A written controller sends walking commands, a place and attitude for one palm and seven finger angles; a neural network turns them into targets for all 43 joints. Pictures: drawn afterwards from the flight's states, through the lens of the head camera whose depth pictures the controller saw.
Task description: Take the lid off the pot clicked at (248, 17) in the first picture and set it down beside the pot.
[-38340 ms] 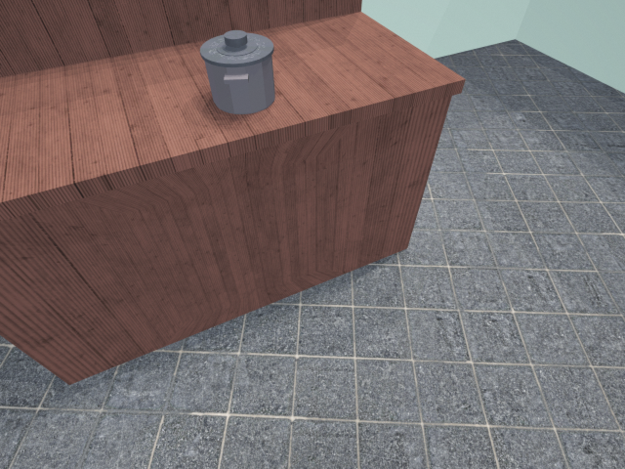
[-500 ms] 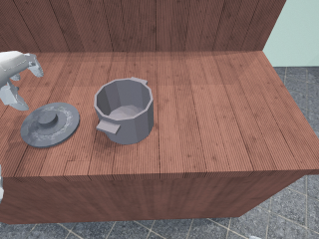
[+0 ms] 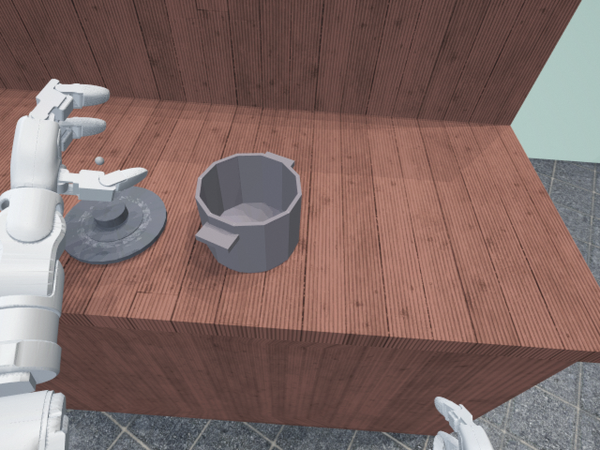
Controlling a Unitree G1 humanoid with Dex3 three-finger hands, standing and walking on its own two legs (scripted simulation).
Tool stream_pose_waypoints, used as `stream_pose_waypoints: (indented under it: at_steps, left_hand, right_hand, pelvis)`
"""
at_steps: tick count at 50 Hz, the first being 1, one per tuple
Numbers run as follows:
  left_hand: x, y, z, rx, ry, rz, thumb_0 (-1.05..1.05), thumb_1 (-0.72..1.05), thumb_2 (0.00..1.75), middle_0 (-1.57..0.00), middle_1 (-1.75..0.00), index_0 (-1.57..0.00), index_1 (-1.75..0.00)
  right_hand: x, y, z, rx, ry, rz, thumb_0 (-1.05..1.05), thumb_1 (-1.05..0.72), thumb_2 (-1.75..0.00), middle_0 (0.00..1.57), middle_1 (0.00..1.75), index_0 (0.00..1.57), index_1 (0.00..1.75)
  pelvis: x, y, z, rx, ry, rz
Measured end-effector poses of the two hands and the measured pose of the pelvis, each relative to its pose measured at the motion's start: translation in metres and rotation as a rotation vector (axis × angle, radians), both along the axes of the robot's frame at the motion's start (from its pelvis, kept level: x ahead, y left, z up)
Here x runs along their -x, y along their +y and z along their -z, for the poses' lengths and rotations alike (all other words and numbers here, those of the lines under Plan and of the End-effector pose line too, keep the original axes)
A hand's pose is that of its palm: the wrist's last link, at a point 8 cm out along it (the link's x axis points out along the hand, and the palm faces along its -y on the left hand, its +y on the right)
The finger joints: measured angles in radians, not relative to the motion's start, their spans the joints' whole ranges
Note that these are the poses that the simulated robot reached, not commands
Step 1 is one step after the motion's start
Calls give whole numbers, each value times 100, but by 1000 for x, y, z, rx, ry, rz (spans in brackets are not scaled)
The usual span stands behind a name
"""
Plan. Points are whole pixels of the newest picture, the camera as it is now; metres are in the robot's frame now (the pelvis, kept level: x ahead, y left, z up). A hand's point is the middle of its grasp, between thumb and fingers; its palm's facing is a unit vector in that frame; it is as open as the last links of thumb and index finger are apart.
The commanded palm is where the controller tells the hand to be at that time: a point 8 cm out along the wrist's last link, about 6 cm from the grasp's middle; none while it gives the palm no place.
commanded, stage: draw the hand back to the body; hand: left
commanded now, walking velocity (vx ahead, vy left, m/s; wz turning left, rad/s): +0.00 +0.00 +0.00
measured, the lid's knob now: (110, 212) +0.44 +0.35 +0.02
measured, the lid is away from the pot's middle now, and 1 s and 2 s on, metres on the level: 0.23 0.23 0.23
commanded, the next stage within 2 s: step back with the hand held close in 1.56 s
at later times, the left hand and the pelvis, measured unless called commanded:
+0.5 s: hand (85, 197) +0.31 +0.25 +0.20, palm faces +0.50 -0.83 -0.27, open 9.0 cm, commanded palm +0.26 +0.29 +0.21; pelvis +0.01 -0.03 +0.00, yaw +0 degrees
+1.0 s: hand (71, 269) +0.23 +0.23 +0.19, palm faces +0.48 -0.83 -0.27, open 7.5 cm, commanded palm +0.17 +0.27 +0.21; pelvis -0.02 -0.03 +0.00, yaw +0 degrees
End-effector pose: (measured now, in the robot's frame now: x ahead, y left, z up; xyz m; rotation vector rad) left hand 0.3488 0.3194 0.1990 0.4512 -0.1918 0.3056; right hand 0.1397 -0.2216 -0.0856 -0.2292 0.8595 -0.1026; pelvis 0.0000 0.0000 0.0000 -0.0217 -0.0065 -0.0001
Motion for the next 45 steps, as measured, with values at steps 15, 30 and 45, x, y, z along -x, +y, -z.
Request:
stream_pose_waypoints:
  at_steps: [15,30,45]
  left_hand:
    - [47,-17,-14,60,-138,-116,1,28,66,-30,-74,-29,-73]
    - [101,-34,-15,78,-155,-144,1,60,78,-25,-51,-25,-51]
    - [151,-44,-10,83,-166,-143,2,86,88,-22,-33,-21,-32]
  right_hand:
    - [-10,-46,11,3,-4,24,1,-90,-89,21,30,20,30]
    - [-41,-42,-4,-41,-158,-18,1,-90,-89,20,30,20,30]
    - [-25,-28,-4,-69,-180,-43,2,-90,-89,21,30,20,30]
  pelvis:
    - [-17,-22,-1,2,-8,4]
    - [-2,-36,-1,-7,-53,-2]
    - [16,-36,0,-10,-85,-3]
